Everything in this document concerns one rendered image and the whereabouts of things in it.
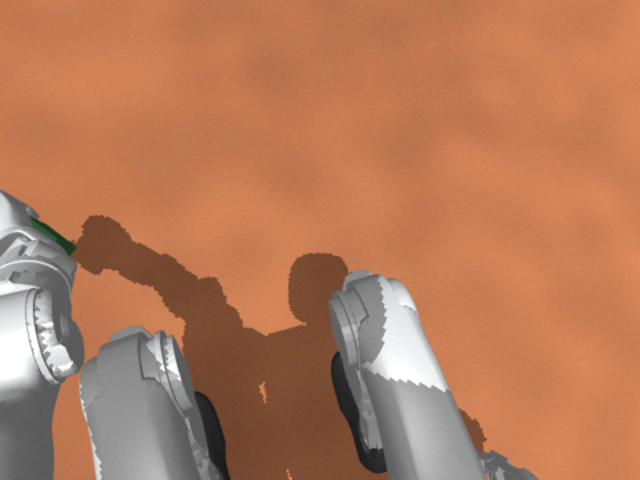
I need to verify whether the left robot foot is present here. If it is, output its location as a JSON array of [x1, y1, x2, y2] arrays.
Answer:
[[194, 391, 231, 480]]

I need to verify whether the left robot hand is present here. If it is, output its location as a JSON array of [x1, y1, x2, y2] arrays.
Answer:
[[0, 190, 39, 231]]

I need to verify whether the left robot arm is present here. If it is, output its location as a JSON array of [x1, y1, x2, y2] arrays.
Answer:
[[0, 226, 85, 480]]

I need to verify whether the cube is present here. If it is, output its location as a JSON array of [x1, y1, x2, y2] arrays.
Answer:
[[30, 217, 77, 256]]

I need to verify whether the right robot hand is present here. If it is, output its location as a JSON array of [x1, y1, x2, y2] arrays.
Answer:
[[476, 450, 539, 480]]

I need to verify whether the right robot foot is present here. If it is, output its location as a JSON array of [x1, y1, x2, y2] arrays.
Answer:
[[331, 351, 387, 473]]

